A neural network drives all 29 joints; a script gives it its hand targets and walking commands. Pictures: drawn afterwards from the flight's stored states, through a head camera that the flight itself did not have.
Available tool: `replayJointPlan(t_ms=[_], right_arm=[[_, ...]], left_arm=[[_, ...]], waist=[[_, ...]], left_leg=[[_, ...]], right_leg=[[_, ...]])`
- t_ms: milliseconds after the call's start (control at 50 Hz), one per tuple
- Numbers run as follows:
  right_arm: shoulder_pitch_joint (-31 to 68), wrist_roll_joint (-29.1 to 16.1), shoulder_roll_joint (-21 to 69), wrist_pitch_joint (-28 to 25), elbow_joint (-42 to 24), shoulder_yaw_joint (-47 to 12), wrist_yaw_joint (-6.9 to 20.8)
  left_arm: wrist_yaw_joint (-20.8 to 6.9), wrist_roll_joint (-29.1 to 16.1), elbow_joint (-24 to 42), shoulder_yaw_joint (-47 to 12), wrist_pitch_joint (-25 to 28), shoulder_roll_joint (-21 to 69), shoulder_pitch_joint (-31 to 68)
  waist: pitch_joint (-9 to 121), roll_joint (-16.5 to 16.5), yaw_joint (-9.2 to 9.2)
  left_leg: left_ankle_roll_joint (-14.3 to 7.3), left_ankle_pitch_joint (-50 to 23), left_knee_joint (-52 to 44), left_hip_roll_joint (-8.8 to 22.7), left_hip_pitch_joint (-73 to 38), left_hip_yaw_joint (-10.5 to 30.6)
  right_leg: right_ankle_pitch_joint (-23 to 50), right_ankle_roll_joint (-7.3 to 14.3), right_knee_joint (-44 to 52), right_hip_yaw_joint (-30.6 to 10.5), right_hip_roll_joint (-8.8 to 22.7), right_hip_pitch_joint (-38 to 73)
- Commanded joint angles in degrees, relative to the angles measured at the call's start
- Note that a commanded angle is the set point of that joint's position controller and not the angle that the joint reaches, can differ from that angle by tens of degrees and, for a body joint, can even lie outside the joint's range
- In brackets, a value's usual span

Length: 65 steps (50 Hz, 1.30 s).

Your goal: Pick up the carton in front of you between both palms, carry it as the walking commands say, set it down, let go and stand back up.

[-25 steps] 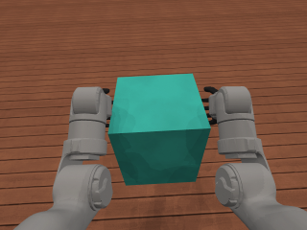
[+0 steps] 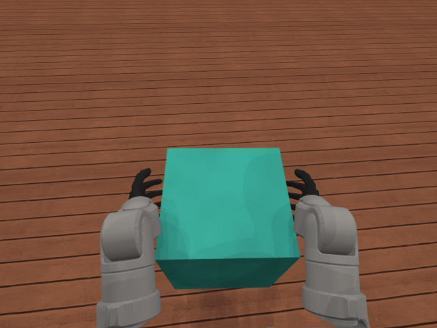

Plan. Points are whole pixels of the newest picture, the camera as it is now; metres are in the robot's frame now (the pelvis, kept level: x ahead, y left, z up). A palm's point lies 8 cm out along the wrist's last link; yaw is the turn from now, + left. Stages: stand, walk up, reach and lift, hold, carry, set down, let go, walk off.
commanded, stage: carry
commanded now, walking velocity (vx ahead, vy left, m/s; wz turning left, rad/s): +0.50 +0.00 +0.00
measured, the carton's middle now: (223, 224) +0.33 +0.00 -0.02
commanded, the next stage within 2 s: none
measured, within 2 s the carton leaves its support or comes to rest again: neither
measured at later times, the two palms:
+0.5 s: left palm (168, 97) +0.59 +0.13 +0.09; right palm (286, 98) +0.60 -0.16 +0.08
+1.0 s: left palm (167, 37) +0.92 +0.17 +0.08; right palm (256, 39) +0.92 -0.12 +0.08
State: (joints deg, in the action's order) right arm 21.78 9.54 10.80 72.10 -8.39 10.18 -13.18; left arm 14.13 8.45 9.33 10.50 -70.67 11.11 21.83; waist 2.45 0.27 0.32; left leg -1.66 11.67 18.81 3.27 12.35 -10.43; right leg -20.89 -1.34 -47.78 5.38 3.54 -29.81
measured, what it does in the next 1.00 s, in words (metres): walks ahead: right foot, then left foot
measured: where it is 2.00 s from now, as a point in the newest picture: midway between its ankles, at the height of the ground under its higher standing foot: (209, 144)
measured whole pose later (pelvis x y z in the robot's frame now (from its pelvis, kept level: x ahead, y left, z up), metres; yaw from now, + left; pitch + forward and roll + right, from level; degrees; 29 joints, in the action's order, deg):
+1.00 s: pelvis +0.62 +0.02 +0.00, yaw +0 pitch +5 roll -1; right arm 19.2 6.0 9.9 69.6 -8.7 8.0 -15.6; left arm 14.6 7.4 10.1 8.5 -68.7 9.8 19.1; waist 4.1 0.8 -0.7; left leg -0.9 14.7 14.6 2.5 4.5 -12.6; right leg -6.0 -1.2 -35.8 7.0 5.9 -35.2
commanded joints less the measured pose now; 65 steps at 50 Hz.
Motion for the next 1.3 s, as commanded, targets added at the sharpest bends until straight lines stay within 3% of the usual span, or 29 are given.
replayJointPlan(t_ms=[0, 100, 160, 180, 200, 220, 260, 300, 340, 400, 520, 580, 620, 640, 660, 680, 700, 740, 760, 840, 1020, 1080, 1100, 1120, 1140, 1160, 1200, 1240, 1280], right_arm=[[31.31, -27.76, 59.78, -1.71, -6.80, -38.26, 22.74], [27.62, -27.45, 56.67, -0.27, -3.74, -39.07, 22.96], [27.38, -27.35, 55.66, 0.21, -0.60, -39.70, 23.30], [28.10, -27.51, 54.83, 0.27, 0.25, -39.71, 23.46], [31.26, -28.14, 55.62, 0.90, -0.58, -40.51, 23.71], [33.30, -28.42, 55.82, 0.98, 0.01, -40.66, 23.96], [34.89, -29.52, 58.00, -0.10, 0.45, -40.20, 24.27], [36.49, -30.21, 59.59, -1.21, -0.26, -40.29, 24.14], [37.29, -30.07, 60.32, -2.04, -1.25, -40.43, 23.48], [36.18, -29.19, 60.62, -2.66, -2.77, -40.82, 22.33], [29.96, -27.62, 58.22, -1.60, -2.34, -41.08, 21.84], [29.00, -27.77, 57.36, -1.05, -0.59, -40.70, 22.79], [28.15, -27.88, 56.92, -1.00, 1.37, -39.90, 23.38], [27.52, -27.77, 56.67, -1.07, 2.50, -39.42, 23.62], [27.56, -26.50, 55.91, -1.70, 4.63, -38.56, 23.71], [26.79, -26.43, 57.17, -2.18, 5.92, -38.29, 23.73], [27.87, -27.28, 57.82, -2.43, 4.29, -37.88, 23.85], [30.61, -28.40, 60.26, -3.19, 1.74, -37.84, 24.11], [32.36, -29.00, 61.17, -3.64, 0.33, -38.19, 24.17], [32.86, -30.27, 61.10, -4.43, -2.68, -38.91, 24.09], [25.91, -27.65, 56.09, -2.24, -3.48, -39.37, 22.73], [25.84, -27.30, 55.15, -1.54, -2.19, -40.05, 22.75], [26.92, -27.49, 54.46, -1.41, -1.93, -40.18, 22.85], [29.76, -28.33, 55.34, -0.67, -2.97, -41.05, 23.04], [31.11, -28.25, 55.07, -0.54, -2.88, -41.38, 23.25], [31.79, -28.62, 56.52, -0.88, -2.09, -41.32, 23.28], [33.62, -29.22, 58.22, -1.84, -3.43, -41.23, 23.31], [34.92, -29.67, 59.29, -2.60, -5.06, -41.77, 22.81], [33.91, -29.40, 60.20, -3.11, -5.86, -41.62, 22.07]], left_arm=[[-22.39, -27.02, 4.89, -41.27, -0.15, 61.17, 30.62], [-23.21, -26.36, 1.55, -40.87, -1.82, 57.79, 25.65], [-24.31, -25.89, -3.64, -39.53, -2.16, 56.81, 23.84], [-24.56, -25.44, -5.39, -38.88, -2.08, 56.38, 22.92], [-24.70, -24.45, -7.98, -38.19, -1.43, 55.95, 23.47], [-24.77, -24.26, -9.14, -37.46, -1.09, 56.80, 23.38], [-25.06, -25.23, -7.47, -37.00, -0.48, 58.93, 25.70], [-25.30, -26.53, -4.86, -37.54, 0.37, 61.11, 30.18], [-25.42, -27.79, -3.17, -38.20, 0.96, 61.93, 32.32], [-25.34, -28.46, -1.98, -38.80, 1.07, 60.93, 31.40], [-24.53, -26.53, -2.69, -39.20, -0.16, 58.05, 25.10], [-24.52, -25.54, -4.87, -39.17, -0.38, 57.76, 23.34], [-24.61, -25.33, -6.01, -39.35, -0.34, 57.79, 23.57], [-24.66, -25.23, -6.49, -39.32, -0.32, 57.21, 23.94], [-24.71, -26.10, -5.52, -39.73, -0.92, 57.88, 26.43], [-24.95, -26.41, -5.65, -40.07, -0.97, 58.11, 27.93], [-25.04, -27.00, -5.65, -40.42, -0.49, 59.43, 29.19], [-25.11, -27.65, -4.50, -40.28, 0.75, 60.93, 30.41], [-24.89, -27.70, -3.53, -40.22, 1.31, 61.28, 30.68], [-23.46, -27.53, -0.78, -40.89, 2.51, 62.73, 29.54], [-22.79, -26.80, 1.26, -41.61, 0.39, 57.72, 24.30], [-23.76, -26.71, -1.61, -40.82, -0.44, 56.87, 23.60], [-24.04, -26.49, -2.77, -40.31, -0.53, 56.56, 22.78], [-24.21, -25.49, -4.70, -39.43, -0.14, 55.53, 23.26], [-24.26, -25.26, -6.10, -39.05, 0.12, 56.70, 22.60], [-24.41, -25.83, -4.81, -38.71, 0.14, 57.25, 23.52], [-24.75, -26.60, -3.03, -38.59, 0.76, 59.92, 26.02], [-24.89, -27.64, -0.52, -38.96, 1.32, 61.36, 29.11], [-24.95, -28.40, 1.18, -38.95, 1.42, 60.64, 29.27]], waist=[[22.93, -10.28, -1.65], [17.08, -10.17, -1.70], [18.18, -5.04, -0.44], [20.89, -0.05, 0.76], [23.76, 15.53, 1.47], [21.84, 18.63, 1.60], [21.51, 8.34, 0.86], [21.06, 3.07, 0.35], [21.18, 5.64, 0.37], [19.91, 6.99, 0.39], [16.77, 7.43, 0.80], [14.81, 8.16, 0.92], [17.10, 4.71, -0.16], [20.24, 0.85, -1.34], [25.09, -13.95, -2.18], [23.32, -19.60, -2.27], [22.59, -14.24, -1.84], [22.38, -4.48, -1.56], [21.77, -3.81, -1.30], [21.05, -8.30, -1.27], [15.46, -9.27, -1.70], [18.33, -6.84, -0.41], [22.05, -3.12, 0.88], [27.57, 11.39, 1.66], [25.66, 17.98, 1.55], [24.38, 13.53, 1.16], [22.72, 3.84, 0.72], [22.41, 4.87, 0.52], [22.09, 7.03, 0.50]], left_leg=[[-5.76, -18.56, -4.98, 12.37, -21.19, 8.94], [-2.86, -19.90, -3.52, 10.82, -16.74, 4.12], [-0.09, -19.36, 11.58, 6.82, -7.09, -1.71], [1.64, -10.42, 22.22, 5.14, 0.96, -2.36], [4.36, 2.94, 38.60, -1.40, 16.66, -1.17], [3.43, 17.71, 46.62, -3.46, 27.80, 3.96], [1.11, 15.68, 51.72, 1.90, 29.46, 9.63], [0.95, 8.63, 44.24, 5.03, 25.96, 10.72], [1.53, 5.06, 37.66, 4.44, 22.46, 8.19], [2.90, 1.10, 26.71, 4.24, 22.67, 5.77], [2.51, -9.71, 10.93, 1.40, 18.64, 0.94], [1.70, -8.64, 6.60, 0.58, 14.18, -1.35], [0.85, -4.28, 3.89, -1.94, -0.42, -4.89], [-0.20, -0.55, 3.92, 3.34, -12.53, 2.47], [-8.23, 5.33, -0.55, 17.32, -25.98, 27.12], [-11.82, -1.39, -5.03, 21.11, -29.90, 38.33], [-11.34, -7.13, -3.30, 21.01, -28.92, 33.94], [-8.31, -10.44, -2.90, 18.84, -22.17, 25.21], [-6.51, -7.90, -4.84, 17.61, -18.25, 21.14], [-6.51, -3.11, -9.12, 14.85, -15.77, 12.32], [-3.13, -24.04, -4.30, 10.64, -21.76, 1.85], [0.05, -31.77, 11.61, 7.61, -15.29, -3.66], [1.41, -20.67, 22.22, 6.44, -6.43, -3.57], [4.20, -6.20, 39.60, 0.88, 10.84, -1.79], [4.12, 16.09, 48.40, -3.97, 25.18, 2.70], [2.32, 16.90, 53.89, -0.99, 29.40, 7.47], [0.80, 11.22, 49.84, 3.46, 28.19, 10.23], [1.20, 6.32, 42.16, 4.22, 23.57, 9.05], [1.95, 4.17, 36.67, 3.70, 22.33, 7.03]], right_leg=[[7.07, -0.77, 8.74, 1.72, 0.67, -4.20], [18.60, 0.55, 20.22, 4.69, -0.51, 3.46], [13.77, 2.02, 23.17, 9.49, -3.53, 22.00], [8.73, 2.81, 23.77, 0.09, 3.45, 31.70], [0.91, 10.52, 30.39, -25.07, 16.85, 42.04], [8.34, 14.10, 34.26, -34.58, 20.29, 45.10], [18.64, 12.71, 31.70, -25.73, 18.67, 40.19], [13.57, 9.45, 34.70, -17.73, 16.57, 33.35], [8.78, 8.40, 37.36, -11.37, 14.58, 30.20], [7.01, 9.74, 40.10, -7.51, 13.70, 30.31], [20.67, 7.40, 37.10, -0.31, 10.73, 33.86], [23.16, 5.84, 32.68, 1.16, 10.59, 34.46], [26.96, 3.53, 20.35, 5.74, 7.68, 28.40], [21.83, 1.52, 9.02, 6.94, 6.20, 19.29], [10.70, -1.57, -8.43, 6.48, 0.01, 2.66], [-7.29, -1.09, -16.83, 2.23, -3.64, -10.80], [-8.21, 0.54, -21.71, -2.40, -0.66, -13.90], [-2.81, 1.96, -19.20, -5.05, 3.46, -12.09], [0.26, 1.89, -14.75, -5.25, 4.61, -9.60], [7.00, 0.38, -3.16, -1.31, 3.58, -7.18], [20.69, 1.33, 20.53, 5.46, -0.10, -0.96], [17.40, 2.65, 25.43, 10.81, -4.45, 18.78], [12.88, 3.24, 24.59, 4.11, 0.98, 30.87], [7.52, 11.05, 27.32, -21.28, 16.10, 45.67], [14.33, 15.15, 33.15, -33.52, 20.13, 50.22], [21.68, 14.76, 31.78, -28.43, 20.04, 49.54], [28.44, 11.12, 30.81, -19.21, 17.60, 42.12], [23.10, 8.39, 34.08, -12.22, 15.38, 36.71], [19.19, 8.96, 36.15, -8.13, 14.11, 34.97]])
